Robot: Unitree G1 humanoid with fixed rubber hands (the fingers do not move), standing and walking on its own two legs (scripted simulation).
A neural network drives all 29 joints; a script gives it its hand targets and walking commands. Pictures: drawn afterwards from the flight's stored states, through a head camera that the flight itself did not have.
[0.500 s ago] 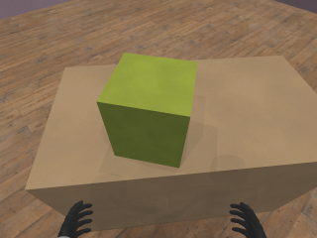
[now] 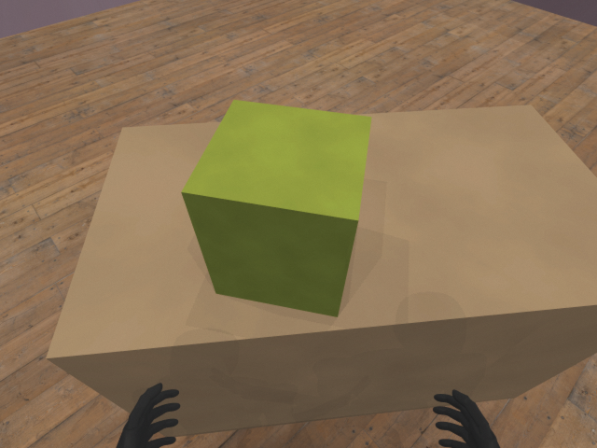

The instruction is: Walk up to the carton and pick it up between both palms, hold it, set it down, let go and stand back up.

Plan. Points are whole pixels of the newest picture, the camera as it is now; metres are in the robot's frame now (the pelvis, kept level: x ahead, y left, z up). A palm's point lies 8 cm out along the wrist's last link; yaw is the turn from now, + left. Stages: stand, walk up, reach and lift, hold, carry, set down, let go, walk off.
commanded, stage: stand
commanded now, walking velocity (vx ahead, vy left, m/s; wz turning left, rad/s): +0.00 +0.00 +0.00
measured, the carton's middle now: (287, 212) +0.44 +0.04 +0.03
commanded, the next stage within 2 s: none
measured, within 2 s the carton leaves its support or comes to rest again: neither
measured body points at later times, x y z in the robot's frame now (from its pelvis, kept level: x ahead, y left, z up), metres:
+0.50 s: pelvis +0.00 +0.00 +0.00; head +0.00 +0.00 +0.45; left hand +0.09 +0.32 -0.10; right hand +0.12 -0.30 -0.11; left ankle +0.02 +0.09 -0.75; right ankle -0.04 -0.13 -0.75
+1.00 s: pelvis +0.00 +0.00 +0.00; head +0.00 +0.00 +0.45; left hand +0.05 +0.32 -0.12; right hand +0.10 -0.30 -0.12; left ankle +0.02 +0.09 -0.75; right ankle -0.04 -0.13 -0.75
